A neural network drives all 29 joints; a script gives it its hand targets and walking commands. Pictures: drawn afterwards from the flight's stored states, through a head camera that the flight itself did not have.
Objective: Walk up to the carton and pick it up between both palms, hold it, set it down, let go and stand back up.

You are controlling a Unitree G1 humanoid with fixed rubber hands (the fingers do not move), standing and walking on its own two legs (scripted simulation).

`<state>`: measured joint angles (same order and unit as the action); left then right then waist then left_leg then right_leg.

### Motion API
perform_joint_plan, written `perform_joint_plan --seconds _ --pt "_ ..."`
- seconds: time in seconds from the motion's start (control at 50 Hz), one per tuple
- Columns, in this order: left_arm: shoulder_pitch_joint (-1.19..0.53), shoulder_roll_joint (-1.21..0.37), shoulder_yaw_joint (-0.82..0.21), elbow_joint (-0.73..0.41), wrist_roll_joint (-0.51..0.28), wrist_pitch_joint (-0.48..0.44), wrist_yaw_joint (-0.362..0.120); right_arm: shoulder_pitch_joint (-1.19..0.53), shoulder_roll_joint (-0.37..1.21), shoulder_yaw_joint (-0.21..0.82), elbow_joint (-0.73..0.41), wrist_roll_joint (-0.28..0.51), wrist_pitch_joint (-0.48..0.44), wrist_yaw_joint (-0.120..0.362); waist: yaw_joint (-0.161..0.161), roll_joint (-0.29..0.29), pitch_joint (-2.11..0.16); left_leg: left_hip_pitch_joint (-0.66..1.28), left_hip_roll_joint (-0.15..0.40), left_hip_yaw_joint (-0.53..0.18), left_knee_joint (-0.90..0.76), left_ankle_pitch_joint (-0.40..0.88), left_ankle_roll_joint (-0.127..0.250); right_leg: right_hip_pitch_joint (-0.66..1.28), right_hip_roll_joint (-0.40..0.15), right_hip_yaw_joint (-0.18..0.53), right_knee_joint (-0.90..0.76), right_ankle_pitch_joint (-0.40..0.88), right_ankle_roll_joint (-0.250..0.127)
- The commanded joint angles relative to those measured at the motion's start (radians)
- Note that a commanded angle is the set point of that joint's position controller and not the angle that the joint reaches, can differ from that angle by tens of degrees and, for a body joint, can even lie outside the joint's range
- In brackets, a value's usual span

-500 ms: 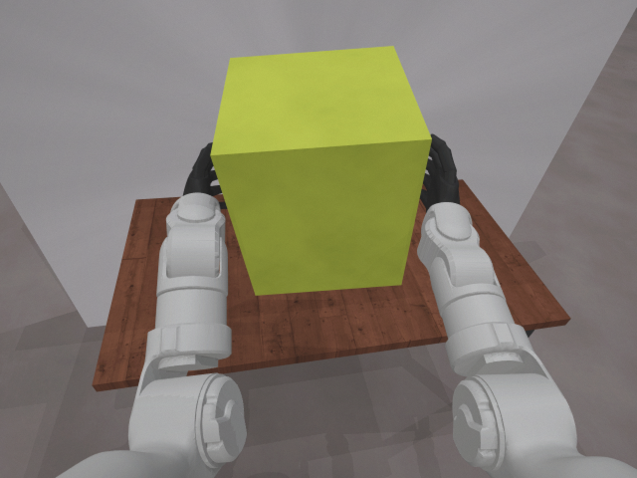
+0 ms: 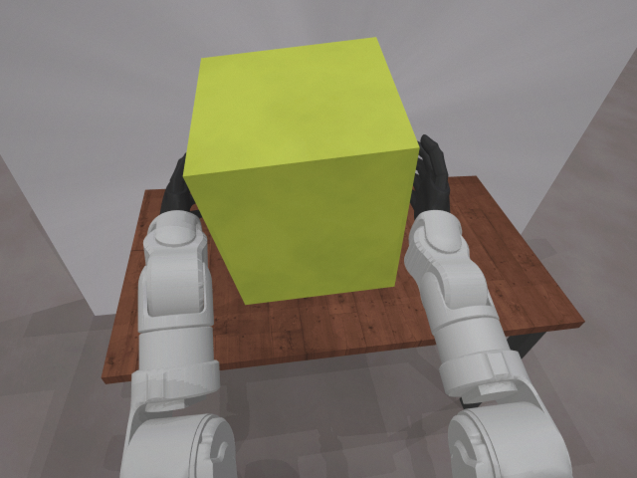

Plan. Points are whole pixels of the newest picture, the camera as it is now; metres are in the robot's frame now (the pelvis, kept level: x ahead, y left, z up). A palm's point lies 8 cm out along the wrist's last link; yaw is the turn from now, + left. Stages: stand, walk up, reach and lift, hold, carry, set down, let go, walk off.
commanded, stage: hold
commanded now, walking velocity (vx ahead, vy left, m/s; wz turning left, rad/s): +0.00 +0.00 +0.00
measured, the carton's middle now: (305, 181) +0.41 +0.01 +0.17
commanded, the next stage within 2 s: none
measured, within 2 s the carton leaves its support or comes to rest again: neither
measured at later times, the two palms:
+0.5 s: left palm (207, 215) +0.36 +0.13 +0.16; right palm (449, 208) +0.35 -0.16 +0.18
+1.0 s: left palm (192, 211) +0.36 +0.14 +0.17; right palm (439, 204) +0.35 -0.15 +0.19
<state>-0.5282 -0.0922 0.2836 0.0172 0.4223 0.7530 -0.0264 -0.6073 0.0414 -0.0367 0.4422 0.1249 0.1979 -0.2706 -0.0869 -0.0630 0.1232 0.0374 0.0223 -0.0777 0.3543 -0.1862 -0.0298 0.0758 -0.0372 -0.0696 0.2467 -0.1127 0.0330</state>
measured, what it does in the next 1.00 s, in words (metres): stands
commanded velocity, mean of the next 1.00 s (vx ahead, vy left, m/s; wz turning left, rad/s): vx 0.00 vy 0.00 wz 0.00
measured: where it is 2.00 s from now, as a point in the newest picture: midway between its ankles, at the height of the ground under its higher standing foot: outside the picture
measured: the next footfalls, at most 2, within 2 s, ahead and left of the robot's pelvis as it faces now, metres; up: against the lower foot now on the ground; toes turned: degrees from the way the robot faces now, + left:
none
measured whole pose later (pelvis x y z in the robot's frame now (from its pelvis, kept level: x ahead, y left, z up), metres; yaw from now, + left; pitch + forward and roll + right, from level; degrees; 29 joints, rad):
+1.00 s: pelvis +0.00 +0.00 +0.00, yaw -1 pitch -11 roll -1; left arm -0.59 -0.10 0.30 0.14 0.42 0.72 -0.01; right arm -0.65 0.02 -0.08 0.54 0.10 0.16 -0.23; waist -0.08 -0.07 0.10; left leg 0.03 0.03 -0.06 0.35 -0.18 -0.03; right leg 0.06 -0.03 -0.06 0.25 -0.11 0.03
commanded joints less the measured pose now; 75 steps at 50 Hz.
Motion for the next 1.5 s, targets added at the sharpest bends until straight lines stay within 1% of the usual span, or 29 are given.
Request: perform_joint_plan --seconds 0.0,0.12,0.2,0.28,0.36,0.44,0.48,0.5,0.56,0.6,0.62,0.7,0.76,0.78,0.8,0.84,0.86,0.88,0.92,0.96,1.02,1.12,1.14,1.16,1.28,1.34,1.36,1.42,1.48 --pt "-0.642 -0.417 -0.409 -0.075 -0.137 -0.101 -0.196 -0.629 0.365 0.297 -0.151 -0.002 -0.042 0.205 -0.035 0.094 -0.355 0.041 -0.047 0.117 -0.081 0.224 -0.025 0.116 0.096 -0.094 -0.004 0.035 -0.017" --pt "-0.708 -0.446 -0.371 -0.014 -0.145 -0.133 -0.193 -0.739 0.411 0.282 -0.136 -0.014 -0.079 0.232 -0.002 0.075 -0.358 -0.038 -0.052 0.136 -0.121 0.143 -0.001 0.149 0.087 -0.086 0.001 0.018 -0.026" --pt "-0.758 -0.444 -0.422 -0.036 -0.173 -0.165 -0.168 -0.764 0.440 0.308 -0.149 0.009 -0.097 0.241 -0.001 0.081 -0.436 -0.009 -0.058 0.139 -0.094 0.206 0.005 0.129 0.093 -0.077 0.007 0.060 -0.018" --pt "-0.789 -0.440 -0.414 -0.018 -0.179 -0.189 -0.140 -0.826 0.466 0.330 -0.184 0.009 -0.111 0.242 0.038 0.053 -0.496 -0.026 -0.066 0.141 -0.082 0.165 0.032 0.112 0.081 -0.068 0.017 0.071 -0.016" --pt "-0.786 -0.435 -0.416 -0.007 -0.179 -0.190 -0.138 -0.796 0.496 0.331 -0.153 -0.001 -0.099 0.235 0.048 0.052 -0.490 -0.075 -0.076 0.141 -0.096 0.147 0.037 0.139 0.077 -0.058 0.022 0.111 -0.003" --pt "-0.781 -0.423 -0.410 -0.004 -0.192 -0.193 -0.156 -0.765 0.510 0.349 -0.144 0.012 -0.087 0.209 0.030 0.030 -0.530 -0.070 -0.084 0.144 -0.077 0.183 0.042 0.198 0.064 -0.039 0.036 0.207 0.013" --pt "-0.763 -0.416 -0.408 -0.002 -0.177 -0.188 -0.168 -0.763 0.503 0.350 -0.157 0.020 -0.081 0.193 0.023 0.052 -0.526 -0.082 -0.089 0.139 -0.068 0.226 0.040 0.235 0.060 -0.030 0.038 0.258 0.026" --pt "-0.774 -0.407 -0.391 -0.008 -0.169 -0.187 -0.172 -0.750 0.493 0.343 -0.149 0.017 -0.078 0.188 0.016 0.034 -0.543 -0.062 -0.082 0.142 -0.073 0.228 0.039 0.229 0.063 -0.033 0.036 0.259 0.029" --pt "-0.776 -0.390 -0.367 0.016 -0.141 -0.162 -0.185 -0.740 0.475 0.312 -0.094 0.001 -0.056 0.185 0.010 0.064 -0.444 -0.079 -0.086 0.152 -0.092 0.175 0.026 0.198 0.065 -0.040 0.016 0.169 0.023" --pt "-0.749 -0.397 -0.341 0.038 -0.142 -0.151 -0.200 -0.704 0.459 0.275 -0.059 -0.020 -0.050 0.185 -0.004 0.039 -0.393 -0.079 -0.083 0.149 -0.104 0.148 0.023 0.180 0.067 -0.053 0.007 0.133 0.008" --pt "-0.763 -0.403 -0.342 0.030 -0.139 -0.149 -0.208 -0.712 0.468 0.279 -0.070 -0.023 -0.053 0.185 -0.005 0.036 -0.380 -0.076 -0.086 0.151 -0.100 0.144 0.029 0.169 0.066 -0.060 0.013 0.128 0.014" --pt "-0.799 -0.417 -0.373 0.002 -0.156 -0.156 -0.212 -0.735 0.455 0.255 -0.097 -0.015 -0.063 0.191 -0.030 0.088 -0.414 -0.053 -0.073 0.147 -0.108 0.153 0.008 0.160 0.080 -0.069 0.003 0.064 -0.002" --pt "-0.816 -0.472 -0.441 -0.030 -0.190 -0.164 -0.188 -0.771 0.448 0.272 -0.155 -0.002 -0.079 0.199 -0.050 0.135 -0.473 0.030 -0.063 0.123 -0.070 0.262 -0.026 0.132 0.098 -0.083 0.012 0.102 -0.018" --pt "-0.820 -0.463 -0.444 -0.050 -0.191 -0.169 -0.179 -0.774 0.444 0.281 -0.164 0.000 -0.082 0.203 -0.030 0.127 -0.485 0.035 -0.058 0.120 -0.067 0.288 -0.027 0.138 0.104 -0.085 0.005 0.106 -0.019" --pt "-0.832 -0.461 -0.462 -0.096 -0.210 -0.176 -0.171 -0.766 0.455 0.297 -0.173 0.018 -0.083 0.205 -0.040 0.119 -0.521 0.061 -0.059 0.119 -0.049 0.317 -0.025 0.129 0.103 -0.081 0.016 0.123 -0.017" --pt "-0.797 -0.461 -0.467 -0.081 -0.192 -0.165 -0.161 -0.746 0.434 0.304 -0.156 0.015 -0.082 0.213 -0.036 0.135 -0.508 0.093 -0.046 0.109 -0.040 0.357 -0.036 0.122 0.107 -0.085 0.017 0.132 -0.021" --pt "-0.779 -0.457 -0.460 -0.049 -0.187 -0.159 -0.162 -0.747 0.419 0.301 -0.167 0.007 -0.084 0.214 -0.039 0.134 -0.502 0.084 -0.042 0.122 -0.033 0.358 -0.035 0.116 0.107 -0.092 0.009 0.130 -0.024" --pt "-0.767 -0.465 -0.464 -0.073 -0.187 -0.159 -0.158 -0.739 0.414 0.297 -0.175 0.013 -0.084 0.216 -0.033 0.141 -0.485 0.071 -0.045 0.113 -0.037 0.358 -0.038 0.105 0.110 -0.090 0.007 0.121 -0.027" --pt "-0.717 -0.444 -0.421 -0.024 -0.158 -0.151 -0.159 -0.730 0.397 0.308 -0.142 0.017 -0.084 0.225 -0.003 0.125 -0.450 0.050 -0.042 0.113 -0.050 0.309 -0.031 0.105 0.102 -0.088 0.006 0.088 -0.025" --pt "-0.693 -0.454 -0.392 -0.002 -0.144 -0.136 -0.159 -0.731 0.396 0.300 -0.121 0.002 -0.088 0.232 0.004 0.105 -0.388 0.027 -0.044 0.121 -0.058 0.303 -0.029 0.116 0.101 -0.090 0.003 0.067 -0.022" --pt "-0.691 -0.425 -0.373 -0.027 -0.123 -0.123 -0.170 -0.675 0.389 0.291 -0.060 0.027 -0.080 0.228 -0.005 0.104 -0.350 0.057 -0.044 0.140 -0.067 0.320 -0.024 0.134 0.099 -0.077 -0.002 0.109 -0.014" --pt "-0.745 -0.419 -0.361 0.005 -0.127 -0.134 -0.179 -0.712 0.422 0.256 -0.049 0.006 -0.076 0.232 -0.010 0.093 -0.314 -0.044 -0.057 0.149 -0.109 0.168 -0.001 0.143 0.083 -0.070 -0.006 0.049 -0.012" --pt "-0.754 -0.417 -0.350 0.003 -0.131 -0.144 -0.179 -0.738 0.439 0.269 -0.057 -0.005 -0.080 0.232 0.015 0.072 -0.321 -0.058 -0.062 0.152 -0.114 0.152 0.015 0.137 0.074 -0.068 -0.007 0.048 -0.011" --pt "-0.771 -0.432 -0.352 0.011 -0.144 -0.155 -0.172 -0.768 0.459 0.285 -0.097 -0.004 -0.088 0.236 0.013 0.067 -0.388 -0.053 -0.062 0.145 -0.100 0.145 0.027 0.147 0.073 -0.063 0.014 0.053 -0.005" --pt "-0.856 -0.464 -0.445 -0.028 -0.199 -0.195 -0.140 -0.840 0.508 0.329 -0.195 0.005 -0.097 0.226 0.015 0.085 -0.566 -0.036 -0.074 0.137 -0.060 0.190 0.034 0.164 0.076 -0.046 0.037 0.126 0.000" --pt "-0.844 -0.458 -0.489 -0.071 -0.236 -0.201 -0.133 -0.836 0.510 0.379 -0.275 0.037 -0.091 0.207 0.006 0.076 -0.668 -0.004 -0.080 0.131 -0.019 0.311 0.025 0.188 0.087 -0.055 0.057 0.265 0.012" --pt "-0.820 -0.451 -0.487 -0.075 -0.233 -0.199 -0.132 -0.832 0.501 0.394 -0.297 0.046 -0.083 0.199 0.013 0.052 -0.712 -0.002 -0.083 0.122 -0.019 0.328 0.025 0.214 0.088 -0.048 0.060 0.291 0.014" --pt "-0.745 -0.423 -0.450 -0.082 -0.224 -0.188 -0.147 -0.750 0.497 0.415 -0.276 0.054 -0.052 0.178 0.007 -0.004 -0.654 -0.017 -0.083 0.116 -0.022 0.349 0.027 0.232 0.083 -0.043 0.069 0.369 0.032" --pt "-0.666 -0.387 -0.385 -0.067 -0.167 -0.148 -0.178 -0.643 0.461 0.413 -0.194 0.057 -0.017 0.163 0.008 0.000 -0.498 -0.025 -0.086 0.115 -0.063 0.337 0.018 0.255 0.073 -0.041 0.054 0.389 0.039"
